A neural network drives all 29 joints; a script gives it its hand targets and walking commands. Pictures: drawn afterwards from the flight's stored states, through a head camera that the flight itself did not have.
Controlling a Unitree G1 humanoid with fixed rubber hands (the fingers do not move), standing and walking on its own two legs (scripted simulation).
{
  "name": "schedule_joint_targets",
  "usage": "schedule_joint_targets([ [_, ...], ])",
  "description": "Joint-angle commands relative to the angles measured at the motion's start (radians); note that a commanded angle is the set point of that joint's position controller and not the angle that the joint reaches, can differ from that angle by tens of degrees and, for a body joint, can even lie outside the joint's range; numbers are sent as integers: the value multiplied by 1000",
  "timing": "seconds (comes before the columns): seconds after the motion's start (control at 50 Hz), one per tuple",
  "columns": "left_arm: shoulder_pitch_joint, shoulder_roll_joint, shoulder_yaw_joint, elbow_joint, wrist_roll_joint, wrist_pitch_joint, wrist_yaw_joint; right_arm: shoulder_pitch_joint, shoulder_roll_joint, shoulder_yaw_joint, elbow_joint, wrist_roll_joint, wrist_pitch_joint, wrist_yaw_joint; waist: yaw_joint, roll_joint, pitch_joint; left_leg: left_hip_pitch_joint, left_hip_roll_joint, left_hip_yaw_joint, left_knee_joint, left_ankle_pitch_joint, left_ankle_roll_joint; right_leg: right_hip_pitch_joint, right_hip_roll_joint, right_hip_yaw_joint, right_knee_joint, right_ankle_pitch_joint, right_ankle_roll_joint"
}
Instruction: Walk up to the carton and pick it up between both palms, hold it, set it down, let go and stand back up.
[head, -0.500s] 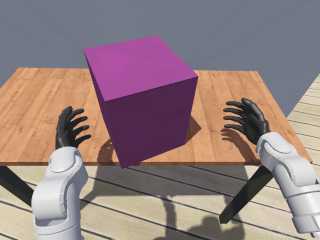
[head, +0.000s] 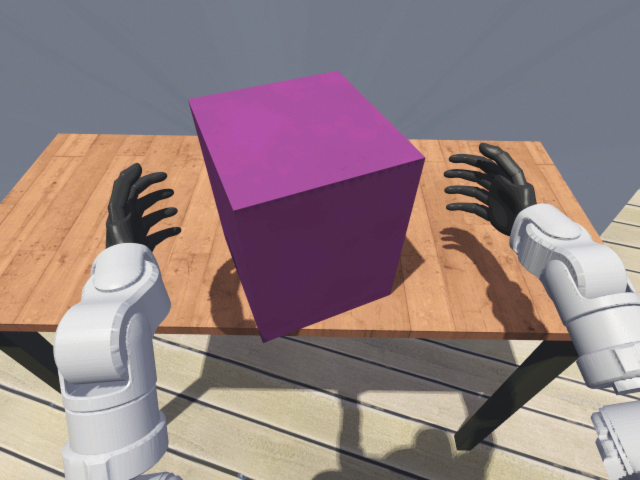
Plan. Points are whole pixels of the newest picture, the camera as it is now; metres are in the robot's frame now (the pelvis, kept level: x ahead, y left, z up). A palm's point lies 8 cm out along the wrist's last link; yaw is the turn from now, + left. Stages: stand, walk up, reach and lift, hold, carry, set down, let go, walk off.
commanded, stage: reach and lift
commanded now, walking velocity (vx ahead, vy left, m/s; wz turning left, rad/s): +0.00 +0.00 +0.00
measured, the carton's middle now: (300, 207) +0.42 +0.08 +0.11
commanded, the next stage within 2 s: none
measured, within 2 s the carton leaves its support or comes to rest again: neither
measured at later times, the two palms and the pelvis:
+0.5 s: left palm (128, 188) +0.32 +0.23 +0.22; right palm (496, 143) +0.44 -0.16 +0.21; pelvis +0.00 -0.01 +0.00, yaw +1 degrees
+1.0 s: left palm (96, 152) +0.34 +0.27 +0.24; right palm (432, 86) +0.49 -0.08 +0.25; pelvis +0.00 -0.01 +0.00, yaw +3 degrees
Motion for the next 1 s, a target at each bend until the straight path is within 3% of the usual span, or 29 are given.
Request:
schedule_joint_targets([
  [0.0, -368, 91, 16, -146, -5, -36, -5, -495, -237, -115, -162, 2, -44, -11, 4, -34, -443, 228, -54, -35, 36, 299, 28, 3, 4, 48, -55, 161, 0],
  [0.22, -558, 154, 55, 16, -17, -45, -9, -669, -209, -76, -36, 2, -3, -17, 35, -58, -481, 110, -62, -31, 20, 180, 38, 41, -28, 74, -44, 130, 38],
  [0.34, -644, 173, 56, 70, -34, -59, -15, -753, -213, -63, 20, 15, 3, -22, 36, -36, -533, 109, -65, -36, 41, 236, 22, 46, -27, 63, -31, 216, 47],
  [0.56, -760, 215, 83, 222, -51, -94, -16, -907, -201, -16, 105, 34, 11, -23, 78, -76, -599, 71, -64, -39, 49, 260, 17, 85, -19, 52, -10, 305, 63],
  [0.58, -813, 253, 139, 385, 26, -91, -18, -1003, -149, 68, 183, 75, 33, -28, 183, -116, -572, 51, -77, -38, 46, 247, 9, 99, -14, 41, -12, 263, 89],
  [0.6, -801, 244, 125, 385, 10, -95, -23, -992, -134, 58, 187, 79, 37, -29, 157, -111, -572, 60, -73, -32, 42, 232, 6, 87, -7, 37, -11, 262, 94],
  [0.62, -816, 252, 122, 366, -1, -99, -25, -997, -140, 47, 185, 77, 33, -27, 169, -102, -592, 63, -74, -33, 46, 251, 7, 93, -5, 30, -8, 254, 94],
  [0.64, -838, 245, 98, 336, -30, -103, -27, -1015, -148, 33, 164, 76, 27, -25, 157, -97, -631, 87, -72, -32, 58, 283, 5, 89, 2, 25, -3, 278, 94],
  [0.72, -916, 260, 73, 289, -54, -114, -35, -1065, -176, 20, 197, 79, 23, -34, 106, -53, -713, 115, -72, -46, 101, 395, -23, 103, 6, 19, 17, 458, 98],
  [0.88, -1013, 246, 28, 446, -77, -116, -11, -1149, -154, -43, 373, -12, 48, -17, 85, -2, -642, 25, -55, -45, 58, 210, -16, 39, 5, 10, -14, 215, 60],
  [0.98, -1048, 246, 19, 488, -75, -141, 0, -1174, -148, -34, 436, -17, 38, -5, 88, 22, -701, 36, -53, -56, 78, 294, -26, 77, 10, 0, -1, 272, 61],
])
